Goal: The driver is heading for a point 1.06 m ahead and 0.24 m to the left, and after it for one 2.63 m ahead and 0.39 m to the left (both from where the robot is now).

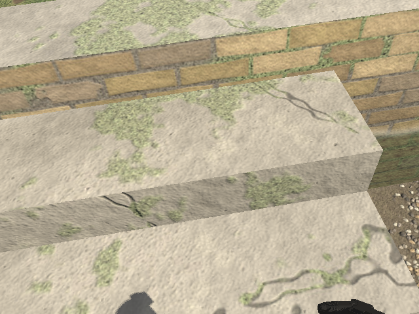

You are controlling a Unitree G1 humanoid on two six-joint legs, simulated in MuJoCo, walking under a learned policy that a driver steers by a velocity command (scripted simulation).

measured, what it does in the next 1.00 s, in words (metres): climbs, turning left: right foot 0.18 m higher, then left foot 0.18 m higher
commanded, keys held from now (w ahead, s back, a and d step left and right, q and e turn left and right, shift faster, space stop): w+q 0.86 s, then w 0.14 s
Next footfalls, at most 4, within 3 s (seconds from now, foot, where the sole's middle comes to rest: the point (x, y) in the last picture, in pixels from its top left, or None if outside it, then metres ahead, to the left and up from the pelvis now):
0.36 right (283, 286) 0.47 -0.15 -0.48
0.98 left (113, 172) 0.74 0.25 -0.31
1.54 right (135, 26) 1.14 0.19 -0.13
2.08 left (64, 24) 1.19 0.40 -0.13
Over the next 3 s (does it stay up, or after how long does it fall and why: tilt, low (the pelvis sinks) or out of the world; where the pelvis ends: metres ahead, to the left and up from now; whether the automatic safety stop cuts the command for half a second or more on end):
stays up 1.21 0.31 0.65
